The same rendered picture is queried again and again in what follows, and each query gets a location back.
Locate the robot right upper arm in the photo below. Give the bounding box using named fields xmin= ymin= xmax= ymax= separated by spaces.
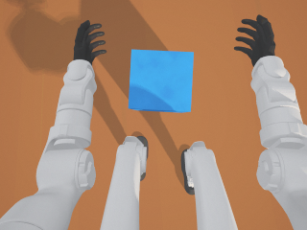
xmin=256 ymin=148 xmax=307 ymax=230

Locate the robot left upper arm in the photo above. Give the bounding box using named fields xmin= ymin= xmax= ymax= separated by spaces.
xmin=0 ymin=149 xmax=96 ymax=230

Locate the robot left thigh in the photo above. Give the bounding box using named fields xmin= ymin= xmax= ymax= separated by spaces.
xmin=100 ymin=142 xmax=147 ymax=230

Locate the left robot forearm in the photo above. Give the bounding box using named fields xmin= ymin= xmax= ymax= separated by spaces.
xmin=35 ymin=59 xmax=97 ymax=187

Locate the carton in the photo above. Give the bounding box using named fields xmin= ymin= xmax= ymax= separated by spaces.
xmin=128 ymin=49 xmax=194 ymax=113

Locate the right robot forearm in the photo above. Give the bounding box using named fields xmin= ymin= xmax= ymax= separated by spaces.
xmin=250 ymin=56 xmax=307 ymax=150

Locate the right robot shin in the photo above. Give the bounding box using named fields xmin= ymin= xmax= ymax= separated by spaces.
xmin=187 ymin=141 xmax=216 ymax=187

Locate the robot right hand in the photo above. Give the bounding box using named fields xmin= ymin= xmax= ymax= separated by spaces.
xmin=234 ymin=14 xmax=276 ymax=67

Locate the robot left hand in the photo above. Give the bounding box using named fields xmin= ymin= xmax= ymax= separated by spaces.
xmin=73 ymin=20 xmax=106 ymax=66

